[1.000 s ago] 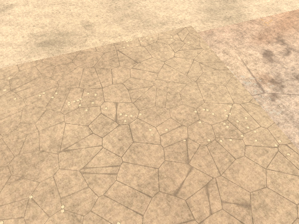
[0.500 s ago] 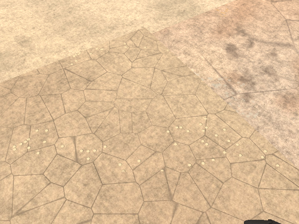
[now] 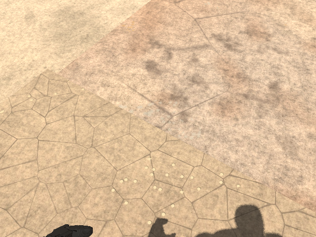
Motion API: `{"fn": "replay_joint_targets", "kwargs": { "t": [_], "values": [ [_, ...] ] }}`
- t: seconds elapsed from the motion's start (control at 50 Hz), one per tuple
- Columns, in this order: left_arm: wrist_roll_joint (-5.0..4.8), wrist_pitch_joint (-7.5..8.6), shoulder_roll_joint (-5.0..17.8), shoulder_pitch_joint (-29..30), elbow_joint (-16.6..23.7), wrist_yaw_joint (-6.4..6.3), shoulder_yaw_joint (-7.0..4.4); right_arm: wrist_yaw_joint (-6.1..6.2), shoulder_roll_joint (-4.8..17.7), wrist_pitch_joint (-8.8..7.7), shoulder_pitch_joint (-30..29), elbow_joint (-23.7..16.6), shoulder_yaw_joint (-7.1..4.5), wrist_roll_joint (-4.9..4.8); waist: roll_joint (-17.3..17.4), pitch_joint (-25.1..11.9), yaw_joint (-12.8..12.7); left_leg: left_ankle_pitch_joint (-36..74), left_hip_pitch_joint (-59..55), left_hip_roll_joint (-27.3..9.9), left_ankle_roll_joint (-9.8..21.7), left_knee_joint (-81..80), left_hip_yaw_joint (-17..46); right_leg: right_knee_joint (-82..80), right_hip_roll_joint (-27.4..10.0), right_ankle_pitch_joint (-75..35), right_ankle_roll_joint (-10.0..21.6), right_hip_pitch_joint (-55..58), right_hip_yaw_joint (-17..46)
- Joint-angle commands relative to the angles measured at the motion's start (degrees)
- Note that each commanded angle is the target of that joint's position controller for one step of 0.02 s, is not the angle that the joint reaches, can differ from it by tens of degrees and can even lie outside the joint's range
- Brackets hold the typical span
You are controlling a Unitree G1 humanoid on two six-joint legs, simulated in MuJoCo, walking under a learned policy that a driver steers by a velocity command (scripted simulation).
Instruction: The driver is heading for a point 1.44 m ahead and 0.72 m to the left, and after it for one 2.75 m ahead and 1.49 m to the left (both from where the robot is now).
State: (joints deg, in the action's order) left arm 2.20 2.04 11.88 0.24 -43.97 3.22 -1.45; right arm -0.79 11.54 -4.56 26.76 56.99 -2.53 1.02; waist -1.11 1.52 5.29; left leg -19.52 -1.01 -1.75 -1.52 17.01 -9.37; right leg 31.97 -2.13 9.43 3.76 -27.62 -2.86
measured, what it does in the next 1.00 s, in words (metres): walks ahead, turning left: right foot, then left foot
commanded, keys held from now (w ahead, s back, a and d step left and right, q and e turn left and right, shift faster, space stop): w+q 1.00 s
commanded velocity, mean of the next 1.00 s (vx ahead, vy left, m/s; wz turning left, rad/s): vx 0.50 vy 0.00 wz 0.48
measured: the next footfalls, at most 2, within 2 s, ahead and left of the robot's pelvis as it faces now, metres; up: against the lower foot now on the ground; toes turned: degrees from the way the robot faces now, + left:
right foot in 0.02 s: +0.15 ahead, -0.10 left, +0.00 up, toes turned -3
left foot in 0.54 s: +0.39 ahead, +0.13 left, +0.00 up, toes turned +23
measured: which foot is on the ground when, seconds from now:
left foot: down 0.00-0.02, up 0.04-0.52, down 0.54-1.00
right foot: up 0.00-0.00, down 0.02-0.56, up 0.58-1.00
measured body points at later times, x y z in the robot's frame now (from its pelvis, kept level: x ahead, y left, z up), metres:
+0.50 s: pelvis +0.24 +0.01 -0.01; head +0.27 +0.03 +0.44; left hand +0.14 +0.25 -0.15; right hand +0.47 -0.17 -0.12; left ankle +0.35 +0.13 -0.71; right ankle +0.11 -0.10 -0.73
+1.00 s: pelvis +0.48 +0.11 +0.00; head +0.51 +0.14 +0.45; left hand +0.55 +0.42 -0.10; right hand +0.61 -0.14 -0.12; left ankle +0.35 +0.12 -0.73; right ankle +0.70 +0.07 -0.69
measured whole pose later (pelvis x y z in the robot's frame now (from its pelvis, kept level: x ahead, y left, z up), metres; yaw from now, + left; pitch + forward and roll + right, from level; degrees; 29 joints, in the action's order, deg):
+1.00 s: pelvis +0.48 +0.11 +0.00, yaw +33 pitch +2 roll +0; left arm 1.9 1.4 14.3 -1.9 -41.9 1.7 -1.6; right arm 0.0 15.2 -2.5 25.0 49.9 -4.1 0.5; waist -2.1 2.1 5.4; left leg -17.2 0.1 8.3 6.8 16.5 9.0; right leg 39.3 -3.9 2.9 -2.6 -36.6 1.7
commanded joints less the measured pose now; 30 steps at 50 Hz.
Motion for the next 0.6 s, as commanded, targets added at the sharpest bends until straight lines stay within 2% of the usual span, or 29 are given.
{"fn": "replay_joint_targets", "kwargs": {
  "t": [0.02,0.04,0.06,0.08,0.1,0.12,0.14,0.16,0.24,0.32,0.38,0.44,0.48,0.5,0.52,0.54,0.56,0.58,0.6],
  "values": [
    [1.34,2.57,8.16,-17.48,-3.04,-1.74,-2.68,0.15,8.84,0.00,-1.17,-2.69,-1.50,-0.66,2.53,-8.44,-11.23,34.01,10.24,-8.05,8.34,18.09,5.82,-6.64,0.08,-0.30,2.66,27.61,1.11],
    [2.58,3.03,14.45,-26.21,-3.70,-2.86,-4.06,-0.20,3.56,-0.18,-0.76,-6.14,-0.05,-1.52,-8.07,-17.79,-13.64,9.86,25.54,-2.98,6.12,36.97,2.86,-8.48,-17.70,5.23,6.13,44.45,20.73],
    [0.65,2.19,17.71,-26.59,-4.12,-3.42,-5.01,0.19,3.91,0.31,1.49,-6.27,-0.65,-1.74,-14.28,-20.44,-12.47,-12.20,36.51,3.04,5.96,48.51,6.34,-15.77,-25.28,4.48,9.68,45.98,35.83],
    [-0.27,1.94,13.54,-21.98,-3.50,-3.47,-3.98,0.58,7.76,1.09,-2.24,-5.63,-1.96,-0.96,-6.22,-12.55,-11.02,-8.35,39.00,-0.50,7.00,51.73,11.69,-15.69,-21.93,6.45,8.06,38.83,28.65],
    [-0.62,2.20,9.17,-17.04,-3.05,-3.29,-2.75,0.19,6.36,1.02,-3.71,-5.56,-1.87,-1.03,-5.20,-5.53,-8.73,-3.25,38.65,-2.31,7.06,50.13,11.80,-17.80,-18.60,4.87,6.11,30.89,21.01],
    [-0.77,2.45,6.33,-14.22,-2.86,-3.12,-2.04,-0.01,5.09,1.31,-3.62,-4.82,-1.82,-0.90,-4.69,-2.52,-7.03,0.02,36.60,-3.43,6.71,48.01,11.45,-20.04,-15.94,2.80,4.15,25.86,15.55],
    [-1.13,2.77,5.07,-13.30,-3.13,-3.31,-1.65,-0.29,4.60,2.02,-3.03,-4.24,-1.97,-0.02,-5.65,-0.46,-5.61,1.80,35.00,-4.05,6.09,46.89,11.23,-21.36,-14.08,0.31,3.01,22.44,11.46],
    [-1.15,3.18,4.60,-13.18,-3.42,-3.51,-1.56,-0.70,3.94,2.74,-2.34,-3.94,-2.00,0.55,-5.82,-0.14,-4.74,3.44,33.71,-4.00,5.51,47.10,10.83,-22.09,-13.09,-2.30,2.59,20.73,8.50],
    [-1.46,4.90,5.52,-17.21,-5.52,-4.01,-2.02,-1.59,3.01,4.12,-7.95,-6.21,-2.27,0.72,-3.83,0.94,-3.93,10.23,38.85,-4.38,4.32,46.39,10.15,-23.68,-13.17,-10.67,3.90,21.89,1.91],
    [-1.12,4.86,4.92,-20.02,-7.20,-4.32,-1.86,-2.38,2.41,4.26,-15.90,-9.32,-1.66,0.86,-3.14,3.49,-4.75,17.42,41.90,-4.43,3.77,36.87,8.94,-23.84,-12.71,-12.85,4.49,22.97,-3.57],
    [-1.06,4.76,6.83,-21.53,-7.98,-4.56,-2.28,-3.13,2.24,4.15,-22.17,-11.97,-0.83,0.95,-3.19,4.83,-6.01,19.74,38.68,-3.60,4.93,27.42,5.60,-23.79,-13.26,-15.53,4.25,23.91,-7.06],
    [-1.00,4.10,8.42,-23.94,-9.21,-4.85,-2.71,-3.37,3.28,4.11,-25.43,-13.91,-0.74,1.23,-2.46,5.34,-6.71,15.40,36.77,-2.07,7.32,22.21,2.69,-21.07,-14.46,-22.90,3.72,29.19,-9.49],
    [-0.86,3.45,9.85,-23.99,-9.51,-5.04,-3.03,-3.02,4.12,4.08,-24.16,-14.08,-1.07,1.25,-3.25,3.46,-5.71,10.23,32.38,1.06,9.57,20.47,0.24,-14.71,-14.47,-39.55,2.98,32.45,-11.57],
    [-0.77,2.98,10.91,-23.79,-9.58,-5.15,-3.32,-2.71,4.84,4.06,-21.69,-13.60,-1.43,1.25,-4.15,1.48,-4.51,6.84,28.94,3.20,10.87,20.23,-0.85,-9.30,-14.45,-48.00,2.67,33.65,-12.32],
    [-0.71,2.32,11.85,-23.54,-9.51,-5.09,-3.61,-2.38,5.83,3.81,-16.80,-12.37,-2.03,1.14,-4.22,-1.64,-2.40,4.34,23.55,5.51,12.33,19.00,-1.26,-0.76,-14.27,-52.12,2.52,33.76,-12.73],
    [-0.93,1.73,12.40,-22.93,-9.08,-4.84,-3.72,-1.78,7.23,3.22,-8.89,-9.92,-2.93,1.39,-2.40,-6.24,1.26,5.92,12.63,7.39,14.03,14.32,-0.30,11.86,-13.32,-46.94,1.34,29.49,-13.63],
    [-0.94,1.67,10.62,-23.03,-7.35,-4.59,-3.21,-0.84,12.74,2.90,-1.04,-8.03,-4.75,2.04,3.62,-11.92,4.24,-0.23,-1.30,-1.38,17.06,10.78,13.00,29.51,-11.24,-27.57,-0.69,17.10,-13.73],
    [-1.68,2.27,5.26,-23.24,-2.79,-3.46,-2.50,-0.49,19.03,3.44,-4.72,-9.49,-6.21,0.76,17.85,-15.34,-0.66,-0.96,-15.72,-16.59,25.60,2.35,46.72,50.93,2.78,20.62,-4.51,-8.55,-8.34],
    [-1.14,3.13,9.59,-16.10,-0.94,-3.11,-2.97,-0.30,18.66,4.18,-3.44,-9.96,-6.03,-0.34,6.91,-14.61,2.13,3.32,-14.73,-17.56,25.51,-2.25,49.32,52.62,1.48,18.26,-4.02,-15.06,3.46]
  ]
}}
